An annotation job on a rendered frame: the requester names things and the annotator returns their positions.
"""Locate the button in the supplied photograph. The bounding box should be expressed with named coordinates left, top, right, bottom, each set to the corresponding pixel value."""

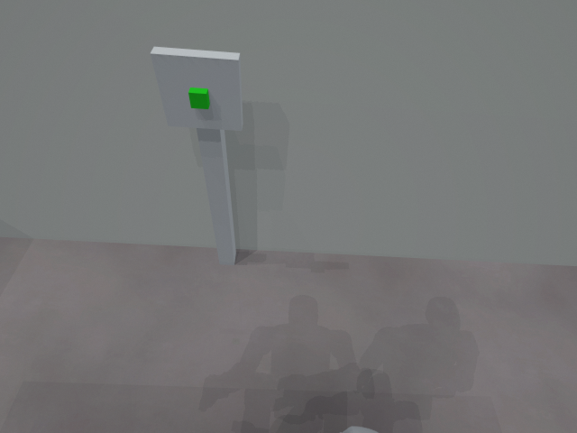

left=188, top=88, right=210, bottom=109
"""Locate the panel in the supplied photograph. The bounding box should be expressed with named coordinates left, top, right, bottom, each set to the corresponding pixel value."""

left=151, top=47, right=243, bottom=265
